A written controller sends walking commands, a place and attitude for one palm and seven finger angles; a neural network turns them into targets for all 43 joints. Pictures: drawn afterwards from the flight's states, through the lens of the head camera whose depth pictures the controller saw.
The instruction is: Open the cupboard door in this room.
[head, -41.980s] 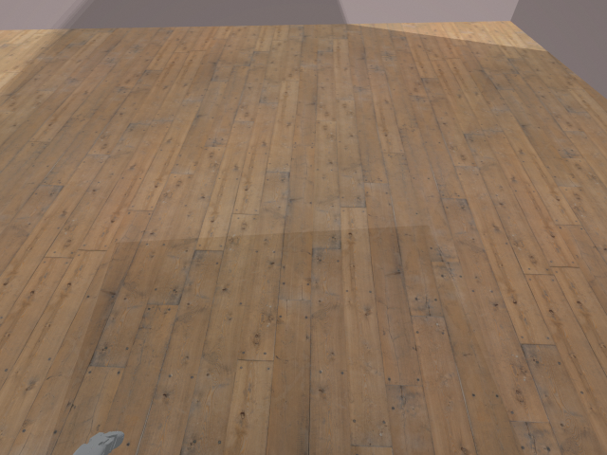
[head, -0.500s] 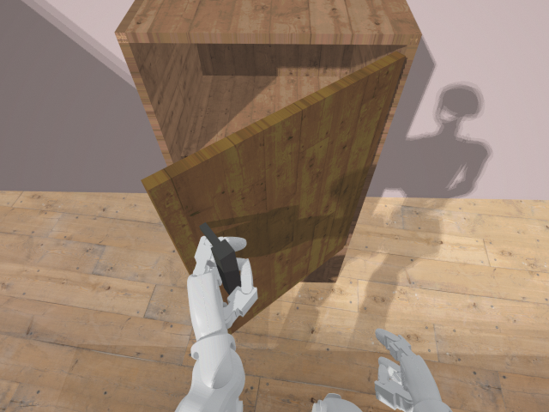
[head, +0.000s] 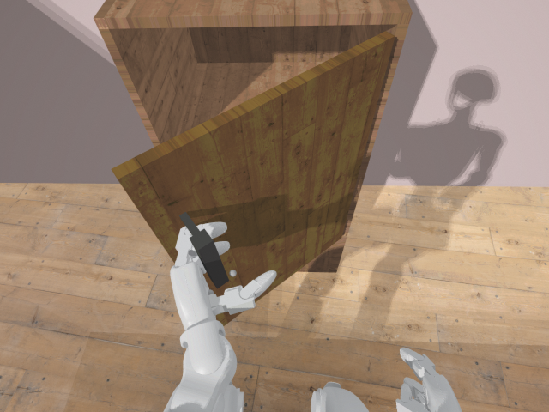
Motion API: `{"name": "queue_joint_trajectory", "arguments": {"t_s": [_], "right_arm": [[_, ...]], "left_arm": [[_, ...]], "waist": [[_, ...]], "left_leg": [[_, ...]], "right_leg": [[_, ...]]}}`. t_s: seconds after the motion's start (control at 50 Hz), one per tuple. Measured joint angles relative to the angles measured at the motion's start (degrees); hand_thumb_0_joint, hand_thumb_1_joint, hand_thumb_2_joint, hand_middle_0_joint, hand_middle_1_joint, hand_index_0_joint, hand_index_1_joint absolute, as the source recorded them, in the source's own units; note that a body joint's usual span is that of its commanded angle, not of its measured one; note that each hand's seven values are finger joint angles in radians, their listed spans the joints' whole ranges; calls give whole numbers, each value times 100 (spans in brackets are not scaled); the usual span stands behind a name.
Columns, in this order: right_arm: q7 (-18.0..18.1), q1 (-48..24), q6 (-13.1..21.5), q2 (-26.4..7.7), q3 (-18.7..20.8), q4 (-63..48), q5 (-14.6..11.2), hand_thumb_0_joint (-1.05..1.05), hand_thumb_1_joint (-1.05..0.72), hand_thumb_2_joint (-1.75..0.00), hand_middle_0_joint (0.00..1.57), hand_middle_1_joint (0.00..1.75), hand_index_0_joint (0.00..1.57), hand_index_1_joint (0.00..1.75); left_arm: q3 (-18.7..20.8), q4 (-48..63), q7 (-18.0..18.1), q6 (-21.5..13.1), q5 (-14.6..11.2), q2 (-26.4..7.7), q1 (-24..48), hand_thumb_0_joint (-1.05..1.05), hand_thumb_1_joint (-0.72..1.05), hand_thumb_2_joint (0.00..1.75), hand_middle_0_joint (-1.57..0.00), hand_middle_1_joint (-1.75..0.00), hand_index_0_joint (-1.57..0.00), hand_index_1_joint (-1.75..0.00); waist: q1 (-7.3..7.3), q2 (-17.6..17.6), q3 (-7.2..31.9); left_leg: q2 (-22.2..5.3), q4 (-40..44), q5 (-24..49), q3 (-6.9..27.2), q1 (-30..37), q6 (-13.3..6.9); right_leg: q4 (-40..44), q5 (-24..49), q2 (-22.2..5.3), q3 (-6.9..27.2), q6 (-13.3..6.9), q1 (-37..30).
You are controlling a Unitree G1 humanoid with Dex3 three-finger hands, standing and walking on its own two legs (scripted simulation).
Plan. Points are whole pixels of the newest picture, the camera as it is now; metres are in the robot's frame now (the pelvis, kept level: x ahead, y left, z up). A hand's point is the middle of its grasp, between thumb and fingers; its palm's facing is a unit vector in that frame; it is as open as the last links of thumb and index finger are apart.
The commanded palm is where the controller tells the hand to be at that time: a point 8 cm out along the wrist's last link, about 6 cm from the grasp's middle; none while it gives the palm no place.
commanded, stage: open thumb and fingers to let go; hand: left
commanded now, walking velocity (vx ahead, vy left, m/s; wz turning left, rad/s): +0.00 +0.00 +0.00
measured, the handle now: (204, 251) +0.34 +0.11 +0.04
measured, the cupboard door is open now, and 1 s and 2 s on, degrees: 39 42 41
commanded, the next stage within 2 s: slide the hand sideways off the handle in 0.38 s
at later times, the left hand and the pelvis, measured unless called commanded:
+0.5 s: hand (228, 277) +0.30 +0.07 +0.03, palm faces +0.25 -0.97 -0.01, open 14.4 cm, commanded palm +0.25 +0.12 +0.03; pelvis -0.01 +0.03 +0.00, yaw -1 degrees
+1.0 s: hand (218, 315) +0.25 +0.08 +0.04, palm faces -0.12 -0.99 +0.02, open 16.0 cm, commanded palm +0.22 +0.15 +0.03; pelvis -0.01 +0.06 -0.01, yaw -3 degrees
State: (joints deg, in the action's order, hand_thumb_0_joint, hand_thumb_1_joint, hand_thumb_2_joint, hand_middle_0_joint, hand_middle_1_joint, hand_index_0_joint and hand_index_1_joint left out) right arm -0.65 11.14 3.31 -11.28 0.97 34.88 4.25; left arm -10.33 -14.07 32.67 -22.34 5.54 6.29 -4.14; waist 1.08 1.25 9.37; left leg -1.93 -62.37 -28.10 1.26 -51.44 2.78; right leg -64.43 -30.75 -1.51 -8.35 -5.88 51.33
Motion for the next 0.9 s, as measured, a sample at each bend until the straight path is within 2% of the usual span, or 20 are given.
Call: {"name": "queue_joint_trajectory", "arguments": {"t_s": [0.08, 0.18, 0.3, 0.5, 0.52, 0.54, 0.58, 0.62, 0.66, 0.72, 0.84, 0.9], "right_arm": [[5, 16, -17, 15, 10, 0, -12, 1, -90, -90, 20, 30, 20, 30], [4, -14, -1, 48, -20, -45, -9, 1, -90, -90, 20, 30, 20, 30], [-20, -89, 16, 98, -69, -107, 2, 1, -90, -90, 20, 30, 20, 30], [-105, -201, 20, 147, -152, -179, 3, 1, -90, -90, 20, 30, 20, 30], [-122, -203, 18, 142, -173, -201, -8, 1, -90, -90, 20, 30, 20, 30], [-142, -179, 9, 130, -183, -255, -24, 1, -90, -90, 20, 30, 20, 30], [-153, -104, -14, 89, -174, -380, -82, 1, -90, -90, 20, 30, 20, 30], [-142, -35, -41, 27, -155, -494, -172, 1, -90, -90, 20, 30, 20, 30], [-121, 14, -59, -45, -142, -586, -262, 1, -90, -90, 20, 30, 20, 30], [-105, 88, -89, -115, -125, -688, -314, 1, -90, -90, 20, 30, 20, 30], [-159, 217, -192, -91, -125, -826, -291, 1, -90, -90, 20, 30, 20, 30], [-167, 255, -249, -37, -154, -882, -288, 1, -90, -90, 20, 30, 20, 30]], "left_arm": [[-28, 22, -43, 5, 4, -7, -31, 0, -26, 40, -31, -121, -38, -121], [-117, -34, 5, 9, 23, -19, 7, -1, -41, 33, -29, -108, -36, -108], [-226, -108, 16, 65, 50, -31, 83, -1, -47, 31, -31, -89, -35, -87], [-409, -205, -11, 200, 68, -50, 207, -2, -50, 30, -42, -65, -44, -66], [-407, -167, -103, 202, 98, -81, 186, -2, -50, 30, -42, -63, -43, -64], [-404, -101, -384, 157, 97, -159, 134, -2, -50, 30, -41, -61, -41, -62], [-405, 29, -1190, -16, 13, -432, 34, -2, -50, 30, -37, -55, -35, -56], [-470, 174, -1938, -154, -201, -711, -49, -2, -50, 30, -32, -49, -28, -50], [-550, 301, -2365, -204, -461, -818, -125, -2, -50, 30, -27, -44, -24, -45], [-591, 447, -2419, -148, -624, -697, -211, -2, -50, 29, -22, -38, -20, -39], [-656, 691, -2110, 11, -318, -534, -385, -2, -50, 29, -19, -35, -21, -35], [-658, 852, -2085, 30, -274, -564, -572, -2, -50, 30, -19, -35, -21, -34]], "waist": [[11, -1, 6], [18, -2, 3], [-5, -3, 19], [-55, 14, 33], [-40, 6, 20], [-28, 0, 10], [-29, 7, -13], [-37, 47, -63], [-32, 100, -133], [-22, 117, -179], [23, 43, -124], [41, 12, -114]], "left_leg": [[0, -9, -15, -18, 10, 18], [3, -35, -32, -43, 25, -2], [1, -100, -61, -67, 19, -50], [10, -210, -88, -106, -3, -157], [22, -224, -88, -111, -13, -170], [38, -248, -87, -112, -39, -184], [58, -329, -101, -110, -109, -211], [60, -427, -135, -114, -157, -237], [57, -500, -167, -131, -172, -269], [65, -553, -186, -194, -207, -318], [68, -592, -216, -321, -266, -380], [52, -576, -235, -357, -224, -390]], "right_leg": [[-2, 7, 4, 29, 23, -2], [9, 25, 2, 58, 66, -25], [14, 51, 4, 85, 125, -41], [11, 108, -5, 128, 220, -57], [-5, 109, -18, 133, 229, -48], [-32, 106, -35, 134, 238, -25], [-105, 92, -59, 133, 254, 35], [-173, 76, -65, 139, 275, 69], [-214, 72, -64, 158, 305, 77], [-260, 81, -76, 221, 355, 130], [-330, 82, -82, 351, 415, 249], [-313, 81, -64, 388, 426, 225]]}}
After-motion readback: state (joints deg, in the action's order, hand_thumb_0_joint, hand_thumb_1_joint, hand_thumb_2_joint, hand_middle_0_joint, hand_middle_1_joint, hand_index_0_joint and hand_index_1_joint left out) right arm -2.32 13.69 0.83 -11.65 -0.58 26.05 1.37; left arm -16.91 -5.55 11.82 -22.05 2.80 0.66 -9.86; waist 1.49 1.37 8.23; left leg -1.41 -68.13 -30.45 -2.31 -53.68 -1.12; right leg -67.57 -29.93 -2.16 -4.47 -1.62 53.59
